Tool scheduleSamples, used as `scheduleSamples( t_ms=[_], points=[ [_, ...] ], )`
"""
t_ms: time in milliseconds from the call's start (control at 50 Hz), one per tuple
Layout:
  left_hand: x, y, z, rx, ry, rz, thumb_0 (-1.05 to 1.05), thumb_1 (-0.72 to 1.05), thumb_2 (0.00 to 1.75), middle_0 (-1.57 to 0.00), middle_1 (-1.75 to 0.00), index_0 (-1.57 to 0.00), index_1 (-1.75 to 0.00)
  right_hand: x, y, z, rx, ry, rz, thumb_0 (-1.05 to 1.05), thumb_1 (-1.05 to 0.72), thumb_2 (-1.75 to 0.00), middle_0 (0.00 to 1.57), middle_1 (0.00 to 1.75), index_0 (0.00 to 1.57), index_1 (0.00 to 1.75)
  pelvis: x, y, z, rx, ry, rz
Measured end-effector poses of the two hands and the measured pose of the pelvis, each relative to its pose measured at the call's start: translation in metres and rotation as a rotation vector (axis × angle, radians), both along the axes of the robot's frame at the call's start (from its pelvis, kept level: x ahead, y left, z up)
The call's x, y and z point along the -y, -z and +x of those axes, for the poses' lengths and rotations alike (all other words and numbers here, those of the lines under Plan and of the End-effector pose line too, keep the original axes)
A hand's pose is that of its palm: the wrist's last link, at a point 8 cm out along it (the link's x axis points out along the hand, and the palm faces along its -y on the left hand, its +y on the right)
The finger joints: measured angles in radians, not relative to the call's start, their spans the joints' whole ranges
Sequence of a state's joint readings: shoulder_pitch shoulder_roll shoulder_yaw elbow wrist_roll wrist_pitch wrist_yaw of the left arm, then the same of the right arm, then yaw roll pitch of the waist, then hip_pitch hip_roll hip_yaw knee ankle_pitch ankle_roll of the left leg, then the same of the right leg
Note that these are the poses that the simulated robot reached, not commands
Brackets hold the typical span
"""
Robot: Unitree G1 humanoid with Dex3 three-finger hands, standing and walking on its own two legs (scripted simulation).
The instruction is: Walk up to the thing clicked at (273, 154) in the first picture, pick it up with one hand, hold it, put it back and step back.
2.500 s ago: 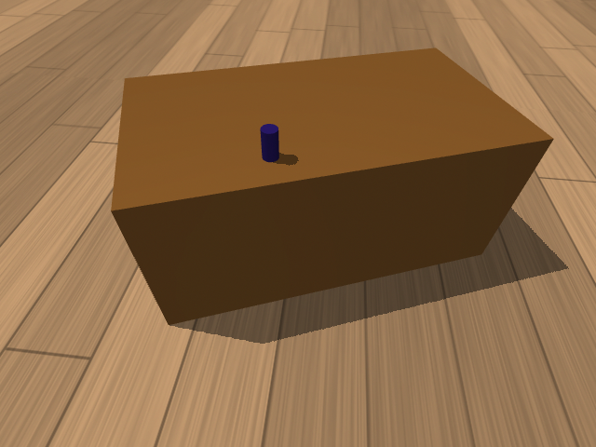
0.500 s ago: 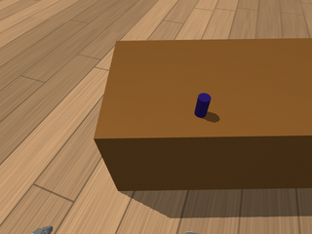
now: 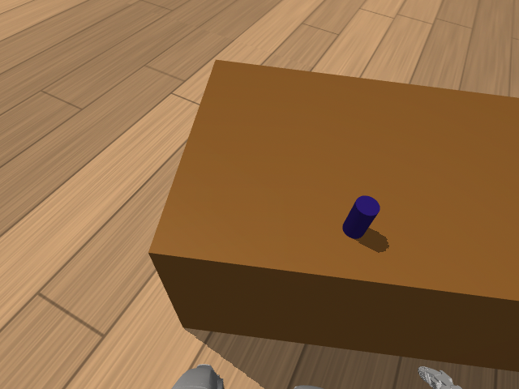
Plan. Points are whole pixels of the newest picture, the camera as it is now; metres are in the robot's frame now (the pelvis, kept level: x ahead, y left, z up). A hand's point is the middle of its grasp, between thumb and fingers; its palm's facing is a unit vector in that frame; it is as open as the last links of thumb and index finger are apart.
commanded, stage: walk up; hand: right
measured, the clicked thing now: (360, 218) +0.48 -0.20 -0.10
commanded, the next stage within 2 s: stand in 1.92 s
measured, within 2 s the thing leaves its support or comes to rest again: neither
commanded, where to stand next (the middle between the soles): +0.05 +0.01 m, yaw -1 degrees
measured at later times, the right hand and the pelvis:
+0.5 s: hand out of the picture +0.08 -0.27 -0.14, palm faces -0.03 +0.93 -0.36, open 7.4 cm; pelvis -0.01 +0.00 +0.00, yaw +0 degrees
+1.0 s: hand out of the picture +0.09 -0.26 -0.13, palm faces +0.00 +0.95 -0.33, open 7.4 cm; pelvis +0.00 +0.00 +0.02, yaw +0 degrees
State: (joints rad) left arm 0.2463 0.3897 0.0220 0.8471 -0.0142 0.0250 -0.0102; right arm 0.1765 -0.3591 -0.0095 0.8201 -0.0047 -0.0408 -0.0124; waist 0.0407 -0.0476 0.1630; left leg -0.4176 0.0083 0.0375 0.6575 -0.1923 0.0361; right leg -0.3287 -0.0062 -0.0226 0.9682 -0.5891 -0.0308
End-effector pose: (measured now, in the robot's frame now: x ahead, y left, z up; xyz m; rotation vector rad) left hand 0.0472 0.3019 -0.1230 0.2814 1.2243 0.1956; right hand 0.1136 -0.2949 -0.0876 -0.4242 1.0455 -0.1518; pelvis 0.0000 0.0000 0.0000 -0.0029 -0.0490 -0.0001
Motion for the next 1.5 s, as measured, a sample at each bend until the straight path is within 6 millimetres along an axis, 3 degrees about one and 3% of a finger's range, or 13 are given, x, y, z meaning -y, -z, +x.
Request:
scheduleSamples(
  t_ms=[100, 200, 340, 420, 520, 720, 940, 1140, 1280, 1500],
  points=[
    [0.007, -0.003, 0.007, 0.014, 0.016, 0.015, 0.01, 0.91, 0.89, -0.20, -0.30, -0.21, -0.30, -0.001, 0.005, 0.020, 0.058, -0.009, 0.038, 0.01, -0.90, -0.90, 0.21, 0.30, 0.20, 0.30, 0.008, 0.003, -0.001, -0.007, 0.019, -0.002],
    [0.009, -0.014, -0.005, 0.024, 0.022, 0.077, 0.01, 0.91, 0.89, -0.20, -0.30, -0.21, -0.30, 0.009, 0.014, 0.024, 0.054, 0.014, 0.077, 0.00, -0.90, -0.90, 0.21, 0.30, 0.20, 0.30, 0.017, 0.004, -0.004, 0.003, 0.014, -0.022],
    [-0.015, -0.029, -0.010, 0.005, 0.031, 0.140, 0.01, 0.90, 0.89, -0.20, -0.30, -0.21, -0.30, 0.024, 0.017, 0.002, -0.021, 0.058, 0.053, 0.00, -0.90, -0.90, 0.21, 0.30, 0.20, 0.30, 0.008, 0.000, -0.005, -0.023, 0.002, 0.002],
    [-0.027, -0.028, -0.003, 0.016, 0.024, 0.143, 0.01, 0.91, 0.89, -0.20, -0.30, -0.21, -0.30, 0.020, 0.017, -0.021, -0.078, 0.068, 0.031, 0.01, -0.90, -0.90, 0.21, 0.30, 0.20, 0.30, 0.002, -0.002, -0.013, -0.010, 0.004, 0.024],
    [-0.022, -0.026, 0.004, 0.046, 0.045, 0.116, 0.01, 0.91, 0.90, -0.20, -0.30, -0.21, -0.30, 0.014, 0.017, -0.043, -0.114, 0.103, 0.048, 0.01, -0.90, -0.90, 0.21, 0.30, 0.20, 0.30, 0.001, -0.005, -0.015, 0.002, 0.003, -0.009],
    [-0.014, -0.026, 0.020, 0.056, 0.064, 0.049, 0.01, 0.91, 0.89, -0.20, -0.30, -0.21, -0.30, -0.005, 0.012, -0.063, -0.145, 0.130, 0.079, 0.01, -0.90, -0.90, 0.21, 0.30, 0.20, 0.30, -0.009, -0.014, -0.011, -0.003, 0.009, -0.006],
    [-0.004, -0.033, 0.019, 0.009, 0.037, 0.053, 0.01, 0.91, 0.89, -0.20, -0.30, -0.21, -0.30, 0.002, 0.007, -0.039, -0.137, 0.127, 0.085, 0.01, -0.90, -0.90, 0.21, 0.30, 0.20, 0.30, 0.001, -0.024, 0.000, -0.009, 0.006, -0.005],
    [0.004, -0.040, 0.032, 0.022, 0.032, 0.062, 0.01, 0.91, 0.89, -0.20, -0.30, -0.21, -0.30, 0.013, 0.003, -0.015, -0.102, 0.130, 0.085, 0.00, -0.90, -0.90, 0.21, 0.30, 0.20, 0.30, 0.006, -0.027, 0.006, -0.004, 0.008, 0.000],
    [0.007, -0.041, 0.044, 0.039, 0.038, 0.056, 0.01, 0.91, 0.89, -0.20, -0.30, -0.21, -0.30, 0.013, 0.001, -0.018, -0.112, 0.140, 0.085, 0.00, -0.90, -0.90, 0.21, 0.30, 0.20, 0.30, 0.007, -0.029, 0.008, 0.000, 0.011, 0.001],
    [0.008, -0.039, 0.049, 0.023, 0.056, 0.047, 0.01, 0.91, 0.89, -0.20, -0.30, -0.21, -0.30, 0.011, 0.003, -0.038, -0.161, 0.171, 0.086, 0.00, -0.90, -0.90, 0.21, 0.30, 0.20, 0.30, 0.005, -0.030, 0.008, -0.002, 0.020, 0.002]
  ],
)
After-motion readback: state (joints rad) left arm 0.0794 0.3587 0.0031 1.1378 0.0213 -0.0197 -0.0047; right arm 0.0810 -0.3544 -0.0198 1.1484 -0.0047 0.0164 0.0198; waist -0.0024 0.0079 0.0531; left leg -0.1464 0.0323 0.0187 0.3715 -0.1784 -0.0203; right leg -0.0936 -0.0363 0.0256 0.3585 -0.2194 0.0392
